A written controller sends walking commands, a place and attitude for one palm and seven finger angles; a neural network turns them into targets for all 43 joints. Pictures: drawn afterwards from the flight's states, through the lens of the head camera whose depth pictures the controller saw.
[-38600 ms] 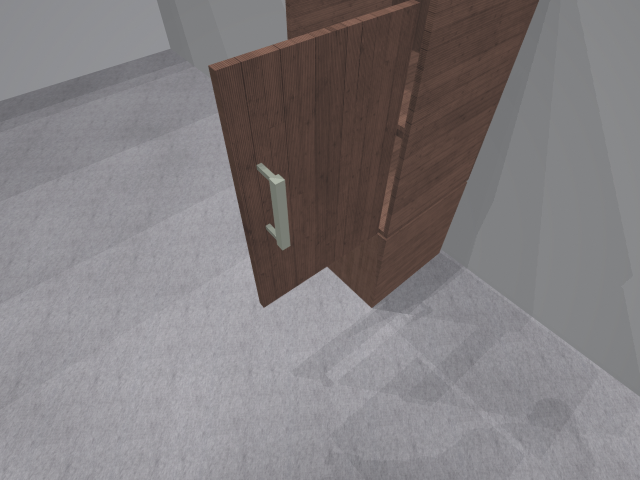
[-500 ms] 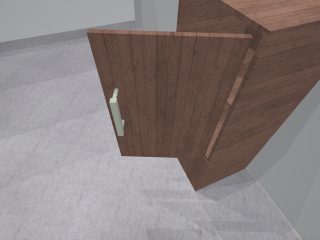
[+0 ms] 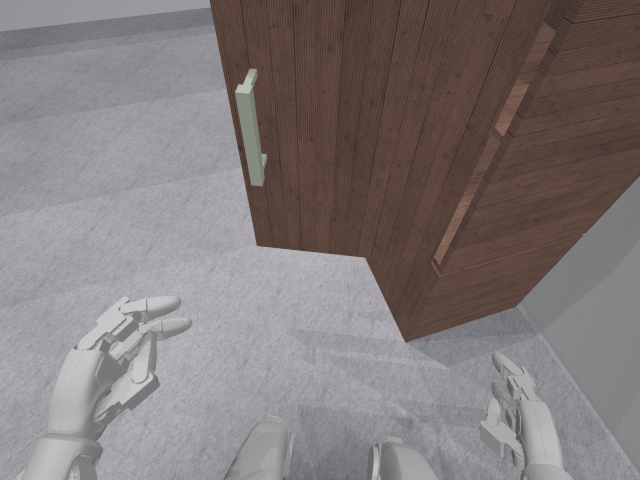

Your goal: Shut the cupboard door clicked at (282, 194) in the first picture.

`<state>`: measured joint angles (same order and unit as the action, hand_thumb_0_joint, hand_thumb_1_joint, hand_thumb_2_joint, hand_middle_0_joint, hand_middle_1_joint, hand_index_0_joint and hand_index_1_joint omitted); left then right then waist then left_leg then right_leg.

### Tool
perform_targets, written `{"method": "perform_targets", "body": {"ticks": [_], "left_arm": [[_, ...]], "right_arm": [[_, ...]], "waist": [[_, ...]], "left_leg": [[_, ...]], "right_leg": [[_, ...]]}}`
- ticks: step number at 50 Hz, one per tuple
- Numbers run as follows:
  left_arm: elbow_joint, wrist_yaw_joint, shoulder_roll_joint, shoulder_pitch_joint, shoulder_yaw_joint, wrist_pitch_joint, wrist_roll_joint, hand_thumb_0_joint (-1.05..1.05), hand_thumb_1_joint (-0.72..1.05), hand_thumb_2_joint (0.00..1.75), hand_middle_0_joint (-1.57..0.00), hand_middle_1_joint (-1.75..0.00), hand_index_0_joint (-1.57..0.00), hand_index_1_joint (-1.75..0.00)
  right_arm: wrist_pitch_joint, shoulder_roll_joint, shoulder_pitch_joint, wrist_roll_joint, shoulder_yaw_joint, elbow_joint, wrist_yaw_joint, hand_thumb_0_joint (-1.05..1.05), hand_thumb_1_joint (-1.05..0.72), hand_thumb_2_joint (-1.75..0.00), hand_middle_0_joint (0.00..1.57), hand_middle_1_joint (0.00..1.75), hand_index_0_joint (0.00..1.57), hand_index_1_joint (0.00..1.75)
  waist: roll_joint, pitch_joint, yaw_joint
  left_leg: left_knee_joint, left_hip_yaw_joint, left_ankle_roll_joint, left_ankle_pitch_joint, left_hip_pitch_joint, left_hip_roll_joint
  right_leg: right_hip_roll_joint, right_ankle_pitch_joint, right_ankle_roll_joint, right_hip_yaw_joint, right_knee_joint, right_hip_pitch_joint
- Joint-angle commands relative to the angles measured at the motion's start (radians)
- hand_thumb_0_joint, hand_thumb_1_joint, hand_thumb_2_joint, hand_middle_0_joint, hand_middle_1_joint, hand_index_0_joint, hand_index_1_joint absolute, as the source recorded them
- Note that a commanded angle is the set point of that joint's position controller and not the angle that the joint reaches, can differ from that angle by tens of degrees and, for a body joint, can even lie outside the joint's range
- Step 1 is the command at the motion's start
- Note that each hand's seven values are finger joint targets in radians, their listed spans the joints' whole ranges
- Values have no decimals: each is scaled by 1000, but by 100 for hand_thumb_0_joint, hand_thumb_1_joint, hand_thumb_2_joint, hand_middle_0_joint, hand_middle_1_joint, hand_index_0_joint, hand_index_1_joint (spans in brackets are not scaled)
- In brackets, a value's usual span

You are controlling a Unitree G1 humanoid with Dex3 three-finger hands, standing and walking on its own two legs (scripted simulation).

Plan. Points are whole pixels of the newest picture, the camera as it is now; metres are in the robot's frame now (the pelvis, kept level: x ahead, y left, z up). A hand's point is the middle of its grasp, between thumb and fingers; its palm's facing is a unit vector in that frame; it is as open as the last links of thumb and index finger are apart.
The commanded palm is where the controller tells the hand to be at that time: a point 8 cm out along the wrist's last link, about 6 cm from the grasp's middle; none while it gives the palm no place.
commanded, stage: raise the hand and make a fist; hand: left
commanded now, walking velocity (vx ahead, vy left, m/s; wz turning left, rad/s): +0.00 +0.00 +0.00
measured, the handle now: (254, 131) +0.56 +0.17 +0.10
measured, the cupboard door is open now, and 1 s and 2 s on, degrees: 65 65 65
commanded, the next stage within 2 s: bring the fist close to the handle in 1.36 s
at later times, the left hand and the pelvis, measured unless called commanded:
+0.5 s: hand (142, 340) +0.24 +0.22 +0.08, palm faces -0.01 -1.00 -0.02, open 3.4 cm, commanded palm +0.21 +0.27 +0.09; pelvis +0.02 +0.04 +0.02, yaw -1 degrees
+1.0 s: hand (143, 314) +0.25 +0.22 +0.11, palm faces -0.01 -1.00 -0.04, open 3.1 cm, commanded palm +0.23 +0.27 +0.11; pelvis +0.03 +0.03 +0.04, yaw +0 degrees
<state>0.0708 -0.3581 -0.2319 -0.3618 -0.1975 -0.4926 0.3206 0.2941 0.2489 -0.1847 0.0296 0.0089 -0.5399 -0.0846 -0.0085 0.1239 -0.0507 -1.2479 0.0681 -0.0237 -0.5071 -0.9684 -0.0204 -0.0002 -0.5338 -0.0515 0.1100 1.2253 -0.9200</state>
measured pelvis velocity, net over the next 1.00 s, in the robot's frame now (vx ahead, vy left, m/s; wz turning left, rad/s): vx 0.03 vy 0.03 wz -0.01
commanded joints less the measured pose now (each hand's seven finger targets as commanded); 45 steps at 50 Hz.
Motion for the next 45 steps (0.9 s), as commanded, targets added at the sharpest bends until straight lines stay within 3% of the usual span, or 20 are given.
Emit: {"method": "perform_targets", "body": {"ticks": [1,2,5,8,10,13,16,25,27,33,38,39,40,42,45], "left_arm": [[-196,9,-148,109,-42,41,9,0,90,90,-71,-86,-71,-86],[-198,20,-155,84,-63,66,7,0,90,90,-73,-88,-73,-88],[-206,68,-170,14,-115,108,5,0,90,90,-79,-94,-79,-94],[-257,113,-120,0,-74,85,-8,0,90,90,-84,-100,-84,-100],[-256,129,-121,1,-67,62,-17,0,90,90,-88,-104,-88,-104],[-278,129,-97,7,-25,28,-26,0,90,90,-93,-110,-93,-110],[-306,123,-99,13,-8,19,-31,0,90,90,-99,-116,-99,-116],[-377,149,-115,-17,-17,65,-45,0,90,90,-115,-134,-115,-134],[-396,152,-93,-13,10,74,-51,0,90,90,-119,-138,-119,-138],[-383,146,-94,-3,11,103,-50,0,90,90,-130,-150,-130,-150],[-367,129,-110,38,-7,113,-41,0,90,90,-130,-150,-130,-150],[-384,127,-114,45,-7,111,-42,0,90,90,-130,-150,-130,-150],[-376,129,-138,51,-26,117,-40,0,90,90,-130,-150,-130,-150],[-377,124,-119,49,-16,116,-31,0,90,90,-130,-150,-130,-150],[-359,123,-139,49,-30,121,-30,0,90,90,-130,-150,-130,-150]], "right_arm": [[48,117,-1,15,40,145,-17,0,-90,-90,20,30,20,30],[43,113,3,15,41,150,-15,0,-90,-90,20,30,20,30],[28,95,15,10,40,159,-5,0,-90,-90,20,30,20,30],[25,88,11,-3,37,164,9,0,-90,-90,20,30,20,30],[22,94,7,-9,36,161,12,0,-90,-90,20,30,20,30],[24,107,-8,-13,36,163,18,0,-90,-90,20,30,20,30],[22,119,-19,-14,35,170,18,0,-90,-90,20,30,20,30],[-17,118,-37,-13,32,188,19,0,-90,-90,20,30,20,30],[-26,119,-36,-13,30,198,23,0,-90,-90,20,30,20,30],[-52,116,-45,-13,23,214,27,0,-90,-90,20,30,20,30],[-61,118,-40,-8,16,220,23,0,-90,-90,20,30,20,30],[-58,117,-39,-8,15,221,23,0,-90,-90,20,30,20,30],[-59,118,-40,-10,12,218,21,0,-90,-90,20,30,20,30],[-55,114,-41,-6,12,217,20,0,-90,-90,20,30,20,30],[-54,117,-42,-6,11,207,19,0,-90,-90,20,30,20,30]], "waist": [[-25,159,56],[-4,182,39],[-18,190,3],[-11,190,14],[-8,167,18],[-23,170,39],[-40,188,40],[-85,200,36],[-91,201,42],[-71,177,52],[-54,170,48],[-90,182,47],[-85,171,41],[-71,188,44],[-65,172,41]], "left_leg": [[207,-35,58,6,91,29],[222,-32,56,24,99,30],[260,-26,50,79,127,30],[290,-17,48,118,168,28],[298,-11,46,125,171,26],[306,-8,44,101,192,25],[318,1,43,114,218,23],[350,18,29,193,295,18],[356,20,24,214,315,16],[361,17,21,232,328,15],[367,8,28,203,315,21],[368,6,26,208,330,22],[369,7,29,211,318,24],[369,0,31,220,329,26],[372,-1,33,236,323,27]], "right_leg": [[6,-172,36,-188,-368,145],[6,-158,36,-179,-367,172],[-1,-83,30,-146,-354,216],[-7,12,30,-97,-320,205],[-14,39,24,-75,-302,194],[-13,44,26,-59,-289,158],[-16,76,20,-47,-273,161],[-30,172,15,-22,-269,193],[-28,188,17,-16,-270,192],[-32,216,20,-12,-289,208],[-33,202,17,-23,-311,239],[-31,204,17,-26,-312,239],[-34,211,13,-29,-316,253],[-30,223,17,-33,-326,271],[-33,238,15,-36,-333,286]]}}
